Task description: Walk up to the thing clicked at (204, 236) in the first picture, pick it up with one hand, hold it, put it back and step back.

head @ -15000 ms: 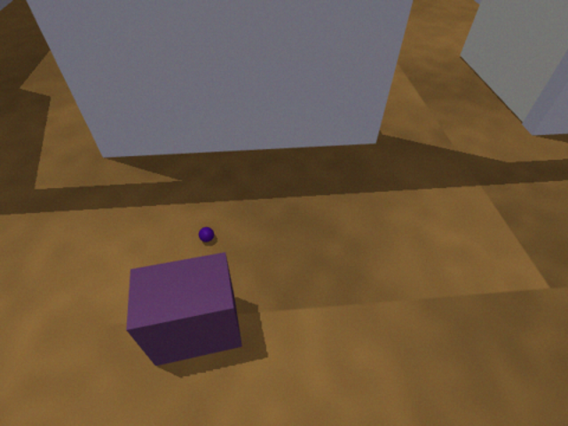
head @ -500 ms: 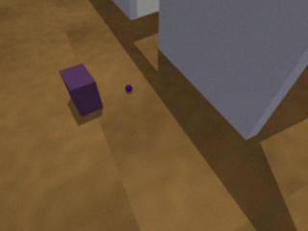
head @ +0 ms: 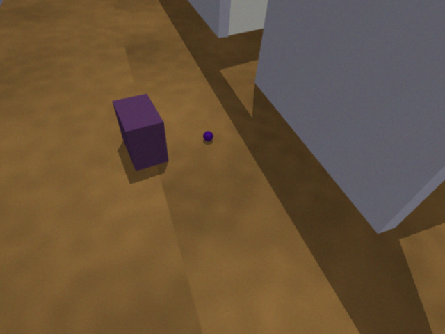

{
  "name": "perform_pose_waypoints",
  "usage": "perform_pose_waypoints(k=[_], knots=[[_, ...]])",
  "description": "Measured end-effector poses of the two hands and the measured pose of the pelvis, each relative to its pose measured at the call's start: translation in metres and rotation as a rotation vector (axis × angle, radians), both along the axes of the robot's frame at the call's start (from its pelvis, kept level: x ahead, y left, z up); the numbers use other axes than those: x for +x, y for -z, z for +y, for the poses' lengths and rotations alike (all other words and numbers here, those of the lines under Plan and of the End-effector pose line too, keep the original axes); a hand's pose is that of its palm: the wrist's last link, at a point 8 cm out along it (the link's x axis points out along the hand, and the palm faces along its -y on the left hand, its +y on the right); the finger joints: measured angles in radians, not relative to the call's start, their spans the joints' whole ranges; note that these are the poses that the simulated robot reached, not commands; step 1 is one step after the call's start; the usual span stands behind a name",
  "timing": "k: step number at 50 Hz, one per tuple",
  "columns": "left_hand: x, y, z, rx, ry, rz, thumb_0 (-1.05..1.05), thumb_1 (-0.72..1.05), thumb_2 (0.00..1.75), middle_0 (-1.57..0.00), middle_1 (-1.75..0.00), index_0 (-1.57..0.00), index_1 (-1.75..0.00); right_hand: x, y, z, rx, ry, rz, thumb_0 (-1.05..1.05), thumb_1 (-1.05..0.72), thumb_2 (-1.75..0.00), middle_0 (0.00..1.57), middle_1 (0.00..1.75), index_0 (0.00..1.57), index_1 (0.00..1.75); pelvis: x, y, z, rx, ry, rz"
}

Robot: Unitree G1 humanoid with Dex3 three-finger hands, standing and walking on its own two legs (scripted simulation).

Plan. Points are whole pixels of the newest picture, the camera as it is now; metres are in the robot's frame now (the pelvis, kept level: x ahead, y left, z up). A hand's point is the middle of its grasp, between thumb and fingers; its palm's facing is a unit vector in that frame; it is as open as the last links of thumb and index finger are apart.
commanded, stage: walk up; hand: left
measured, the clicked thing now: (208, 136) +1.45 +0.13 -0.73
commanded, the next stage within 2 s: none
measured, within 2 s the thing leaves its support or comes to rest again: neither
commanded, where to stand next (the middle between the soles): +1.06 -0.09 m, yaw -2 degrees
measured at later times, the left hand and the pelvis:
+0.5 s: hand (119, 243) +0.35 +0.27 -0.14, palm faces -0.15 -0.92 -0.36, open 7.4 cm; pelvis +0.23 +0.00 -0.01, yaw -4 degrees
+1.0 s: hand (141, 188) +0.53 +0.26 -0.17, palm faces -0.06 -0.93 -0.35, open 7.4 cm; pelvis +0.49 -0.02 -0.02, yaw -4 degrees
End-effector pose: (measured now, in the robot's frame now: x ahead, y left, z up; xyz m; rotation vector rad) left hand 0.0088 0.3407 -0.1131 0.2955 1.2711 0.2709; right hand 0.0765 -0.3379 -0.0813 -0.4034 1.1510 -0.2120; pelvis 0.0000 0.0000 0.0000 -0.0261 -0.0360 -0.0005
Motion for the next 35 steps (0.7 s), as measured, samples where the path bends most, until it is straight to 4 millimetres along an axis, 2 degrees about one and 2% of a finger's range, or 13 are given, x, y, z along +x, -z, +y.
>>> perform_pose_waypoints(k=[3,5,9,12,16,19,22,25,27,29,32,35], knots=[[0.024,0.019,0.024,0.009,0.024,0.029,0.01,0.9,0.9,-0.21,-0.3,-0.2,-0.3,0.016,0.004,0.01,-0.043,0.022,-0.051,0.01,-0.91,-0.89,0.2,0.3,0.2,0.3,0.022,0.016,0.019,0.025,0.018,-0.006],[0.049,0.023,0.026,0.001,0.05,0.037,0.01,0.91,0.9,-0.21,-0.3,-0.2,-0.3,0.017,0.005,0.019,-0.046,0.059,-0.062,0.01,-0.91,-0.89,0.2,0.3,0.2,0.3,0.035,0.017,0.025,0.03,0.02,-0.013],[0.107,0.013,0.017,-0.047,0.094,-0.035,0.01,0.91,0.9,-0.2,-0.3,-0.19,-0.29,0.015,0.0,0.038,-0.014,0.098,-0.002,0.01,-0.91,-0.89,0.2,0.3,0.2,0.3,0.064,0.002,0.031,0.036,0.022,-0.017],[0.145,0.003,0.011,-0.07,0.122,-0.069,0.01,0.91,0.9,-0.2,-0.3,-0.2,-0.29,0.023,0.0,0.047,0.012,0.113,0.027,0.01,-0.9,-0.89,0.21,0.3,0.21,0.3,0.089,-0.005,0.033,0.041,0.029,-0.016],[0.192,-0.006,0.006,-0.068,0.158,-0.064,0.01,0.91,0.9,-0.21,-0.3,-0.2,-0.3,0.044,0.005,0.052,0.045,0.13,0.049,0.01,-0.9,-0.89,0.21,0.3,0.21,0.3,0.125,-0.009,0.03,0.05,0.042,-0.009],[0.231,-0.01,0.0,-0.052,0.183,-0.056,0.01,0.91,0.9,-0.21,-0.3,-0.2,-0.3,0.066,0.012,0.049,0.066,0.142,0.064,0.01,-0.9,-0.89,0.21,0.3,0.21,0.3,0.156,-0.007,0.024,0.056,0.052,-0.001],[0.279,-0.011,-0.012,-0.033,0.21,-0.063,0.01,0.91,0.9,-0.21,-0.3,-0.2,-0.3,0.094,0.024,0.038,0.078,0.151,0.082,0.01,-0.9,-0.89,0.21,0.3,0.21,0.3,0.19,-0.001,0.013,0.065,0.063,0.009],[0.335,-0.009,-0.03,-0.011,0.232,-0.092,0.01,0.91,0.9,-0.21,-0.3,-0.2,-0.3,0.126,0.041,0.021,0.084,0.161,0.098,0.01,-0.9,-0.89,0.21,0.3,0.21,0.3,0.229,0.011,-0.003,0.069,0.07,0.022],[0.372,-0.01,-0.047,-0.008,0.237,-0.127,0.01,0.91,0.9,-0.2,-0.3,-0.2,-0.3,0.151,0.051,0.009,0.081,0.162,0.115,0.01,-0.9,-0.89,0.21,0.3,0.21,0.3,0.252,0.015,-0.012,0.023,0.065,0.02],[0.402,-0.015,-0.062,-0.01,0.242,-0.189,0.01,0.91,0.9,-0.21,-0.3,-0.2,-0.3,0.181,0.052,0.002,0.09,0.153,0.117,0.01,-0.9,-0.89,0.21,0.3,0.21,0.3,0.272,0.013,-0.022,0.03,0.061,0.017],[0.427,-0.027,-0.077,-0.017,0.21,-0.244,0.0,0.91,0.9,-0.21,-0.3,-0.2,-0.3,0.233,0.041,-0.006,0.094,0.113,0.08,0.01,-0.91,-0.89,0.2,0.3,0.21,0.3,0.301,0.002,-0.031,0.063,0.07,0.004],[0.439,-0.034,-0.082,-0.011,0.193,-0.23,0.0,0.91,0.9,-0.21,-0.3,-0.2,-0.3,0.29,0.027,-0.015,0.088,0.091,-0.006,0.01,-0.91,-0.89,0.2,0.3,0.21,0.3,0.331,-0.006,-0.035,0.066,0.084,-0.001]])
